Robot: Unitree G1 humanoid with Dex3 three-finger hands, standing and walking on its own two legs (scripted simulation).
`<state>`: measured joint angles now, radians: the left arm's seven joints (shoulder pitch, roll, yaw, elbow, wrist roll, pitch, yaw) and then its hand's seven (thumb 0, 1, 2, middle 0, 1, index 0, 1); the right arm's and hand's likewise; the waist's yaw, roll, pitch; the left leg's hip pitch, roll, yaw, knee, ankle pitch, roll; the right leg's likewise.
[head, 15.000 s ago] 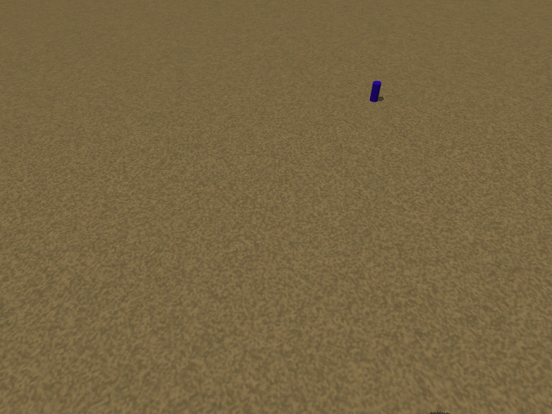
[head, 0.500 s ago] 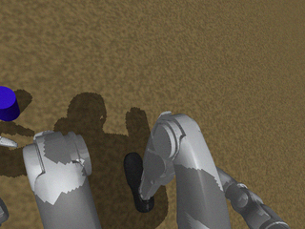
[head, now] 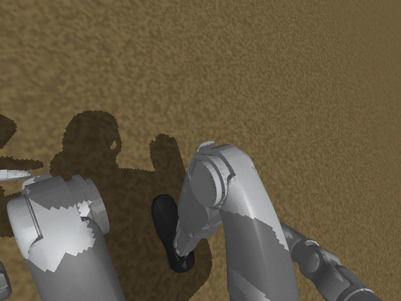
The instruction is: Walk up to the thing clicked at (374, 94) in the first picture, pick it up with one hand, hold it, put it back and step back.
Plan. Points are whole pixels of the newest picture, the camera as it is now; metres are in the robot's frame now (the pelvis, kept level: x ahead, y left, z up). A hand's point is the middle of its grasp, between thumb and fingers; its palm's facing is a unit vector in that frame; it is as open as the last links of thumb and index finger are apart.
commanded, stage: close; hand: left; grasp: from the side
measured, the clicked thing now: out of the picture +0.43 +0.27 -0.22
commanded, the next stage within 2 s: settle in 0.64 s
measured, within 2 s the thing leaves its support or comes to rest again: leaves its support in 1.08 s
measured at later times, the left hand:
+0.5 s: hand out of the picture +0.41 +0.26 -0.19, palm faces +0.25 -0.97 -0.02, open 9.1 cm
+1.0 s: hand out of the picture +0.42 +0.26 -0.19, palm faces +0.26 -0.96 +0.00, open 7.0 cm
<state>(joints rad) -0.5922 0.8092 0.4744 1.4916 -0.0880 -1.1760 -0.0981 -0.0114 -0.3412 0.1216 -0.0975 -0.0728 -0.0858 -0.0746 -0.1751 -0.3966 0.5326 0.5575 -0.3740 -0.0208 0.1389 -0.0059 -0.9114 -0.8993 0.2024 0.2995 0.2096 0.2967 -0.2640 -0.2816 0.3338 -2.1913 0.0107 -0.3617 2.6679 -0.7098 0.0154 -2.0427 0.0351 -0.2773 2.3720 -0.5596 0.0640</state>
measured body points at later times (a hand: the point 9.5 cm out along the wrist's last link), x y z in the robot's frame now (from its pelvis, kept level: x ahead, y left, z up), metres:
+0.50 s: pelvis +0.00 +0.00 +0.00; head +0.23 +0.19 +0.33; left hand +0.39 +0.31 -0.19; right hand +0.18 -0.24 -0.03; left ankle +0.09 +0.12 -0.25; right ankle +0.16 -0.12 -0.25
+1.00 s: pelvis +0.00 +0.00 +0.00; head +0.23 +0.20 +0.32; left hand +0.40 +0.31 -0.19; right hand +0.17 -0.24 -0.03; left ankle +0.09 +0.12 -0.25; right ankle +0.16 -0.12 -0.25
